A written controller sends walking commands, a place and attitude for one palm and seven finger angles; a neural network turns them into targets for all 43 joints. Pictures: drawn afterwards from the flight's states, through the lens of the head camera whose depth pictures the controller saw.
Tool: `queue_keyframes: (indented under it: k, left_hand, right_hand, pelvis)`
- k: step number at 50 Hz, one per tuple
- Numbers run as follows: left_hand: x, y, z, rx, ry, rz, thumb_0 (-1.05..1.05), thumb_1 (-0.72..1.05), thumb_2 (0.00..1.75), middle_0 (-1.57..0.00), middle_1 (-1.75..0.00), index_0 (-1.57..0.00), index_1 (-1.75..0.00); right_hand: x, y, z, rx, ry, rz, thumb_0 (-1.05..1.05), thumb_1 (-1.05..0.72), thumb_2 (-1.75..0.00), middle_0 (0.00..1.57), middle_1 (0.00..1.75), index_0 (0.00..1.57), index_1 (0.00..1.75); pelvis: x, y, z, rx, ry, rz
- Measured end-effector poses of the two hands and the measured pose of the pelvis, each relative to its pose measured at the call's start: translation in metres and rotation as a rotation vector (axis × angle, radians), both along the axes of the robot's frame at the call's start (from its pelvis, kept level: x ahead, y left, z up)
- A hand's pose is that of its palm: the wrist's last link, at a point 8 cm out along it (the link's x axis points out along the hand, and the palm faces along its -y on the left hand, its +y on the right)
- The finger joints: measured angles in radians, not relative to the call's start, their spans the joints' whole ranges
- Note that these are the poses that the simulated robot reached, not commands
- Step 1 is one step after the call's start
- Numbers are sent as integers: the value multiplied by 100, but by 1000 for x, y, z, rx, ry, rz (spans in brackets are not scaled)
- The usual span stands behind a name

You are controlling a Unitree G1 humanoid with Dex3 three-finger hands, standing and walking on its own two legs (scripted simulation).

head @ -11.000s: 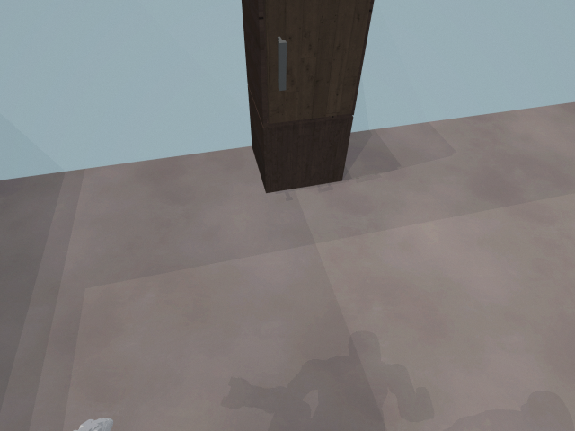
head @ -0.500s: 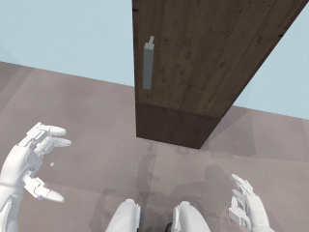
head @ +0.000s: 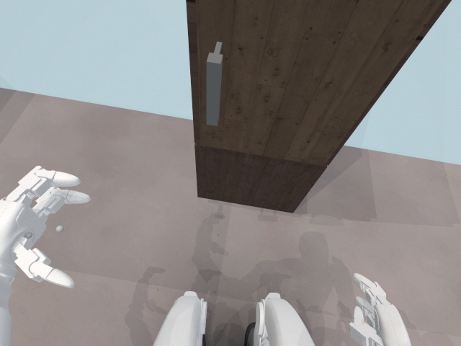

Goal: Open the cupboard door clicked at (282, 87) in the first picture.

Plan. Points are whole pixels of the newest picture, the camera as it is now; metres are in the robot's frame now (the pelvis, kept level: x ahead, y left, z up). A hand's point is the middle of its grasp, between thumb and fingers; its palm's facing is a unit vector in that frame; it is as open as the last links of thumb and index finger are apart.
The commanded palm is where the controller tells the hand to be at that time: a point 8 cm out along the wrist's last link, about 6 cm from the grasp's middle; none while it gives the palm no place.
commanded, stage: raise the hand with hooked fingers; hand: left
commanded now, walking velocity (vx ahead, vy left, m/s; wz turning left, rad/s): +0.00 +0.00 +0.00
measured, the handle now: (215, 86) +0.60 +0.07 +0.03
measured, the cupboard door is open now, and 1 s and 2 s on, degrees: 0 0 0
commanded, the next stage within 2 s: move the hooked fingers beside the handle in 0.24 s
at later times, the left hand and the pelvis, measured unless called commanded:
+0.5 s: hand (66, 224) +0.28 +0.27 +0.04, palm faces -0.11 -0.99 -0.03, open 14.0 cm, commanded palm +0.29 +0.31 +0.05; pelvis +0.00 +0.00 +0.00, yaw +1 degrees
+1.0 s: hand (118, 167) +0.39 +0.22 +0.03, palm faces -0.11 -0.99 -0.03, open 14.0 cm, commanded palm +0.38 +0.26 +0.04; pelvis +0.00 -0.01 +0.00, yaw +0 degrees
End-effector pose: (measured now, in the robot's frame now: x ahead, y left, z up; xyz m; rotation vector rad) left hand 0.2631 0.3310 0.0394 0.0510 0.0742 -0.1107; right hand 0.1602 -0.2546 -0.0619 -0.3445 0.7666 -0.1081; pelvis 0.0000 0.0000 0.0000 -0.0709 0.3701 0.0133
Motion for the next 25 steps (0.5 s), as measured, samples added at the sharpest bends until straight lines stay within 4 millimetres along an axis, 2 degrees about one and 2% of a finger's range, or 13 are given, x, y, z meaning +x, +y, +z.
queue_keyframes:
  k: [19, 25]
  left_hand:
    - [-8, 4, 2, 3, -7, 12, -2, -50, 30, -30, -120, -30, -120]
    - [6, -8, 1, -18, -36, 0, -2, -50, 30, -30, -120, -30, -120]
  right_hand:
    - [14, 15, 2, 21, -34, 38, 1, -91, -89, 21, 30, 21, 30]
    - [13, 12, -3, 8, -20, 43, 1, -91, -89, 21, 30, 21, 30]
  pelvis:
    - [-2, 1, 0, -3, -12, 10]
    - [-3, 0, -3, -4, -9, 18]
